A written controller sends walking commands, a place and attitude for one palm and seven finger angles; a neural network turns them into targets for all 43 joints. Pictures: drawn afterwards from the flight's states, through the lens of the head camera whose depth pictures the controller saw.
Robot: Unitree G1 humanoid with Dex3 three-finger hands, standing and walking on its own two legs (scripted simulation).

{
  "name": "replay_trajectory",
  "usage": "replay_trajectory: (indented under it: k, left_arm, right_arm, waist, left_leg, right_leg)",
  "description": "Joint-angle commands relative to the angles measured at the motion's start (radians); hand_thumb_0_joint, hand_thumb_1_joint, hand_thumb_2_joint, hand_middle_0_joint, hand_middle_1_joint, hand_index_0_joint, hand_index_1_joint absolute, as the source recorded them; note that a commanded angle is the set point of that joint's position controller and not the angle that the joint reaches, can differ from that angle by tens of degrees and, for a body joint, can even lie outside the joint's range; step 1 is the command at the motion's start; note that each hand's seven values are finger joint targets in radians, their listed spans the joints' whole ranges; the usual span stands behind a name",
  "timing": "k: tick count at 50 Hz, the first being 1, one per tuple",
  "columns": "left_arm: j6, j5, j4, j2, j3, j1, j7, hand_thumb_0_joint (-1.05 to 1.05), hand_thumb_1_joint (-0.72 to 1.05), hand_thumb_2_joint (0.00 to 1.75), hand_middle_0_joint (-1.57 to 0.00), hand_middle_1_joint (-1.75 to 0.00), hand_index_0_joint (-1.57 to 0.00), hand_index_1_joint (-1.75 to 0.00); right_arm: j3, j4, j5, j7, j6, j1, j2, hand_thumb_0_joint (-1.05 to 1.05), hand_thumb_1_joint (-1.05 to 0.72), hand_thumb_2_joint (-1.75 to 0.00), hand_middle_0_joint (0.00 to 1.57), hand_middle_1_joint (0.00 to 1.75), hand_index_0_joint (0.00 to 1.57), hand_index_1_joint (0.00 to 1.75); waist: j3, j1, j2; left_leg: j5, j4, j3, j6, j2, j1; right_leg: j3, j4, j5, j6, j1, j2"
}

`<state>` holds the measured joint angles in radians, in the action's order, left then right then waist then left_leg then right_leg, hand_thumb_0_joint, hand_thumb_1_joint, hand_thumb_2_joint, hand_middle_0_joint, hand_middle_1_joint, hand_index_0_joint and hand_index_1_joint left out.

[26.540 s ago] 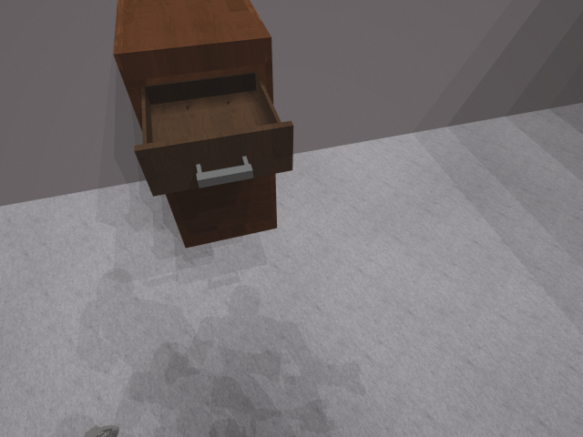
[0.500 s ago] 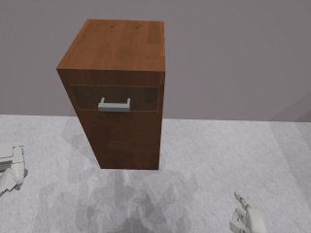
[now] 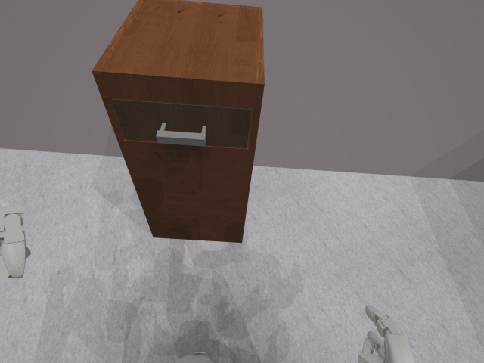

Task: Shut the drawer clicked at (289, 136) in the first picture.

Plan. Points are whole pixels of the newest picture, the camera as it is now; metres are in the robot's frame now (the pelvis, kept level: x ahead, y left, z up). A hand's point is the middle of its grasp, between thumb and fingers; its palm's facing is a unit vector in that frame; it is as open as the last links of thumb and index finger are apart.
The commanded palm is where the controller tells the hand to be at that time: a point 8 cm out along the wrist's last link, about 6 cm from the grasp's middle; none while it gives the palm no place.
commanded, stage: step back with the hand held close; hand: left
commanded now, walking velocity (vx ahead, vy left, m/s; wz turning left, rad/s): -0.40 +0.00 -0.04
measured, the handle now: (182, 132) +0.67 +0.18 -0.07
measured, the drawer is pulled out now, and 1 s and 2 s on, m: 0.00 0.00 0.00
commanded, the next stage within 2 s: stop stepping back and stand still in 0.72 s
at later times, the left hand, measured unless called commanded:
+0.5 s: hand out of the picture +0.12 +0.25 +0.18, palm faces +0.41 -0.81 -0.41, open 3.2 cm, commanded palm +0.04 +0.29 +0.19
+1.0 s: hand out of the picture +0.00 +0.18 +0.18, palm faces +0.21 -0.83 -0.52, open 3.2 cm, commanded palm -0.05 +0.23 +0.19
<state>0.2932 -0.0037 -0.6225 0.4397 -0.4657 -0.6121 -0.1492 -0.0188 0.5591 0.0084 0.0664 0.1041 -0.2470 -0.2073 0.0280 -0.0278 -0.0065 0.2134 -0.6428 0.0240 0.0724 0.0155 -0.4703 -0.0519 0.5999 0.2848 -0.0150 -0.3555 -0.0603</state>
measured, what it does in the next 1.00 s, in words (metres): walks backwards: left foot, then right foot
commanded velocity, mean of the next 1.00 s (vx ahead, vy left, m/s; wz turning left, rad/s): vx -0.25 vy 0.03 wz -0.01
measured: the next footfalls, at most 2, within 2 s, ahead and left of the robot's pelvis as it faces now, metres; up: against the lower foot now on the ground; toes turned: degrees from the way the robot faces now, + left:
left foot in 0.46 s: +0.01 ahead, +0.10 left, +0.00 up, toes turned +0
right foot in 0.80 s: -0.18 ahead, -0.12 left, +0.00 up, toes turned -4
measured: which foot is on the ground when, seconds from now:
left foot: down 0.00-0.32, up 0.34-0.44, down 0.46-0.84, up 0.86-1.00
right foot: down 0.00-0.46, up 0.48-0.78, down 0.80-1.00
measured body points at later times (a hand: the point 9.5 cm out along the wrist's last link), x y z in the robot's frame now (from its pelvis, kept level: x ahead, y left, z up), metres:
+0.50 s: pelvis -0.08 +0.00 +0.00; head -0.06 +0.03 +0.45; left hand +0.09 +0.29 +0.20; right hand +0.08 -0.25 -0.07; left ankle -0.03 +0.10 -0.73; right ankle +0.00 -0.13 -0.71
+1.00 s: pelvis -0.20 -0.04 +0.02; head -0.19 -0.02 +0.47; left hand -0.02 +0.23 +0.21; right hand -0.07 -0.30 -0.06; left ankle -0.16 +0.07 -0.70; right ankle -0.26 -0.15 -0.72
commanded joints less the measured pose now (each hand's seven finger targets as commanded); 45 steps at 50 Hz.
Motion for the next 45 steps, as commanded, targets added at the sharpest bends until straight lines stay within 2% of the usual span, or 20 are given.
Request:
replay_trajectory:
  k: [1,3,8,12,14,16,17,19,21,22,23,24,26,29,35,39,40,42,43,45]
  left_arm:
    - [0.078,0.036,-0.185,0.107,-0.074,-0.020,-0.002,0.00,0.90,0.90,-1.40,-1.60,-1.40,-1.60]
    - [0.074,0.045,-0.182,0.103,-0.054,-0.039,0.002,0.00,0.90,0.90,-1.40,-1.60,-1.40,-1.60]
    - [0.076,0.035,-0.263,0.154,-0.112,-0.038,0.001,0.00,0.90,0.90,-1.40,-1.60,-1.40,-1.60]
    - [0.083,0.027,-0.256,0.148,-0.118,-0.007,0.000,0.00,0.90,0.90,-1.40,-1.60,-1.40,-1.60]
    - [0.081,0.030,-0.215,0.150,-0.115,0.000,-0.005,0.00,0.90,0.90,-1.40,-1.60,-1.40,-1.60]
    - [0.077,0.045,-0.159,0.130,-0.069,0.023,-0.019,0.00,0.90,0.90,-1.40,-1.60,-1.40,-1.60]
    - [0.070,0.049,-0.134,0.115,-0.051,0.031,-0.026,0.00,0.90,0.90,-1.40,-1.60,-1.40,-1.60]
    - [0.065,0.048,-0.096,0.104,-0.045,0.029,-0.029,0.00,0.90,0.90,-1.40,-1.60,-1.40,-1.60]
    - [0.062,0.041,-0.096,0.110,-0.038,0.028,-0.029,0.00,0.90,0.90,-1.40,-1.60,-1.40,-1.60]
    - [0.068,0.043,-0.125,0.099,-0.027,0.040,-0.028,0.00,0.90,0.90,-1.40,-1.60,-1.40,-1.60]
    - [0.076,0.027,-0.184,0.096,-0.023,0.071,-0.026,0.00,0.90,0.90,-1.40,-1.60,-1.40,-1.60]
    - [0.077,0.012,-0.175,0.120,-0.052,0.088,-0.031,0.00,0.90,0.90,-1.40,-1.60,-1.40,-1.60]
    - [0.087,0.026,-0.224,0.135,-0.071,0.060,-0.024,0.00,0.90,0.90,-1.40,-1.60,-1.40,-1.60]
    - [0.071,0.048,-0.334,0.111,-0.037,0.014,-0.021,0.00,0.90,0.90,-1.40,-1.60,-1.40,-1.60]
    - [0.049,0.053,-0.270,0.110,-0.023,-0.038,-0.002,0.00,0.90,0.90,-1.40,-1.60,-1.40,-1.60]
    - [0.054,0.070,-0.212,0.150,-0.083,-0.091,0.027,0.00,0.90,0.90,-1.40,-1.60,-1.40,-1.60]
    - [0.058,0.076,-0.218,0.178,-0.103,-0.084,0.034,0.00,0.90,0.90,-1.40,-1.60,-1.40,-1.60]
    - [0.059,0.094,-0.183,0.227,-0.152,-0.116,0.025,0.00,0.90,0.90,-1.40,-1.60,-1.40,-1.60]
    - [0.043,0.100,-0.186,0.198,-0.122,-0.117,0.016,0.00,0.90,0.90,-1.40,-1.60,-1.40,-1.60]
    - [-0.007,0.089,-0.149,0.173,-0.127,-0.173,-0.002,0.00,0.90,0.90,-1.40,-1.60,-1.40,-1.60]
  right_arm:
    - [-0.054,-0.123,0.001,0.002,0.063,0.108,-0.147,0.00,-0.90,-0.90,0.20,0.30,0.20,0.30]
    - [-0.056,-0.111,0.003,-0.002,0.062,0.117,-0.141,0.00,-0.90,-0.90,0.20,0.30,0.20,0.30]
    - [-0.060,-0.147,0.000,0.004,0.057,0.145,-0.155,0.00,-0.90,-0.90,0.20,0.30,0.20,0.30]
    - [-0.060,-0.156,0.003,0.008,0.053,0.133,-0.150,0.00,-0.90,-0.90,0.20,0.30,0.20,0.30]
    - [-0.062,-0.142,0.010,0.004,0.046,0.119,-0.135,0.00,-0.90,-0.90,0.20,0.30,0.20,0.30]
    - [-0.070,-0.106,0.005,-0.011,0.023,0.091,-0.114,0.00,-0.90,-0.90,0.20,0.30,0.20,0.30]
    - [-0.072,-0.092,0.003,-0.018,0.010,0.092,-0.105,0.00,-0.90,-0.90,0.20,0.30,0.20,0.30]
    - [-0.066,-0.088,-0.003,-0.018,-0.002,0.093,-0.095,0.00,-0.90,-0.90,0.20,0.30,0.20,0.30]
    - [-0.049,-0.097,-0.004,-0.007,-0.003,0.120,-0.096,0.00,-0.90,-0.90,0.20,0.30,0.20,0.30]
    - [-0.049,-0.103,-0.005,0.001,0.006,0.134,-0.126,0.00,-0.90,-0.90,0.20,0.30,0.20,0.30]
    - [-0.051,-0.123,0.002,0.013,0.021,0.167,-0.150,0.00,-0.90,-0.90,0.20,0.30,0.20,0.30]
    - [-0.051,-0.104,0.016,0.016,0.041,0.124,-0.117,0.00,-0.90,-0.90,0.20,0.30,0.20,0.30]
    - [-0.069,-0.095,0.022,0.002,0.077,0.100,-0.125,0.00,-0.90,-0.90,0.20,0.30,0.20,0.30]
    - [-0.064,-0.081,0.022,-0.015,0.106,0.085,-0.121,0.00,-0.90,-0.90,0.20,0.30,0.20,0.30]
    - [-0.039,-0.021,0.039,-0.031,0.119,0.091,-0.121,0.00,-0.90,-0.90,0.20,0.30,0.20,0.30]
    - [-0.042,-0.056,0.031,-0.033,0.074,0.120,-0.119,0.00,-0.90,-0.90,0.20,0.30,0.20,0.30]
    - [-0.043,-0.076,0.023,-0.034,0.057,0.139,-0.113,0.00,-0.90,-0.90,0.20,0.30,0.20,0.30]
    - [-0.037,-0.113,-0.002,-0.029,0.026,0.140,-0.082,0.00,-0.90,-0.90,0.20,0.30,0.20,0.30]
    - [-0.041,-0.124,-0.027,-0.026,0.018,0.145,-0.093,0.00,-0.90,-0.90,0.20,0.30,0.20,0.30]
    - [-0.025,-0.126,-0.038,-0.014,-0.002,0.150,-0.073,0.00,-0.90,-0.90,0.20,0.30,0.20,0.30]
  waist:
    - [-0.160,0.007,0.052]
    - [-0.243,0.013,0.052]
    - [-0.223,0.015,0.121]
    - [-0.119,0.002,0.095]
    - [-0.083,-0.001,0.006]
    - [-0.094,-0.013,-0.142]
    - [-0.110,-0.017,-0.174]
    - [-0.108,-0.022,-0.179]
    - [-0.044,-0.014,-0.098]
    - [-0.007,-0.013,0.078]
    - [-0.006,-0.004,0.309]
    - [-0.034,-0.005,0.290]
    - [-0.151,0.006,0.223]
    - [-0.217,0.024,0.167]
    - [-0.246,0.019,0.296]
    - [-0.253,0.040,0.198]
    - [-0.237,0.038,0.110]
    - [-0.199,0.033,-0.183]
    - [-0.217,0.049,-0.244]
    - [-0.242,0.027,-0.173]
  left_leg:
    - [-0.034,0.201,-0.152,0.003,-0.124,-0.047]
    - [-0.201,0.176,-0.137,-0.009,-0.134,0.091]
    - [0.206,0.270,-0.185,0.036,-0.177,-0.149]
    - [0.478,0.222,-0.170,0.025,-0.135,-0.236]
    - [0.412,0.086,-0.145,-0.015,-0.083,-0.127]
    - [0.216,-0.225,-0.079,-0.076,-0.002,0.149]
    - [0.182,-0.312,-0.074,-0.080,0.001,0.202]
    - [0.170,-0.243,-0.085,-0.065,-0.013,0.231]
    - [0.158,0.094,-0.089,-0.048,-0.039,0.211]
    - [0.226,0.291,-0.207,0.001,-0.130,0.067]
    - [0.269,0.453,-0.404,0.069,-0.302,-0.158]
    - [0.120,0.449,-0.428,0.110,-0.368,-0.152]
    - [0.073,0.398,-0.374,0.126,-0.378,-0.079]
    - [-0.312,0.281,-0.247,0.085,-0.319,0.185]
    - [-0.475,0.301,-0.212,0.043,-0.288,0.385]
    - [-0.341,0.259,-0.125,-0.015,-0.221,0.335]
    - [-0.230,0.214,-0.063,-0.047,-0.174,0.299]
    - [0.097,-0.050,0.065,-0.103,-0.045,0.215]
    - [0.193,-0.220,0.023,-0.095,0.005,0.083]
    - [0.165,-0.263,-0.025,-0.076,-0.028,-0.079]
  right_leg:
    - [-0.097,-0.019,-0.424,0.038,0.216,0.075]
    - [-0.073,-0.012,-0.418,0.027,0.175,0.072]
    - [-0.080,0.051,-0.241,0.019,0.305,0.039]
    - [-0.166,-0.046,0.072,0.051,0.187,0.067]
    - [-0.264,-0.200,0.244,0.097,0.004,0.150]
    - [-0.375,-0.398,0.323,0.173,-0.271,0.325]
    - [-0.336,-0.423,0.278,0.185,-0.297,0.363]
    - [-0.229,-0.364,0.101,0.155,-0.280,0.319]
    - [-0.125,-0.241,0.086,0.082,-0.242,0.203]
    - [-0.075,-0.063,0.094,0.049,-0.161,0.103]
    - [0.012,0.221,0.025,0.005,0.032,0.003]
    - [-0.014,0.394,0.084,0.000,0.018,-0.018]
    - [-0.050,0.527,0.159,0.005,0.019,-0.009]
    - [0.004,0.302,0.215,0.000,-0.048,0.020]
    - [0.062,-0.021,0.162,0.001,-0.005,0.003]
    - [0.104,-0.293,-0.051,0.007,0.147,0.021]
    - [0.076,-0.335,-0.142,0.015,0.153,0.068]
    - [-0.084,-0.369,-0.308,0.083,0.039,0.299]
    - [-0.154,-0.325,-0.479,0.106,0.095,0.356]
    - [-0.091,-0.198,-0.693,0.115,0.253,0.346]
